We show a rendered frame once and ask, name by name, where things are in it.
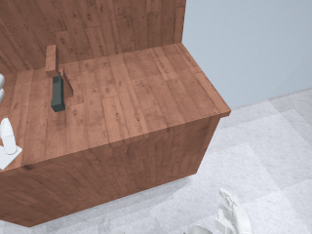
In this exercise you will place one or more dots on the counter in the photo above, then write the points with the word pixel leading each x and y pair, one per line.
pixel 139 112

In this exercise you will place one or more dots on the left robot hand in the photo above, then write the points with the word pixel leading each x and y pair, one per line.
pixel 10 151

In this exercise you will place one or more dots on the tap lever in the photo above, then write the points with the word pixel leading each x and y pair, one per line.
pixel 57 101

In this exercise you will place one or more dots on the right robot hand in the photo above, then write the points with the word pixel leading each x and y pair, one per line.
pixel 236 221

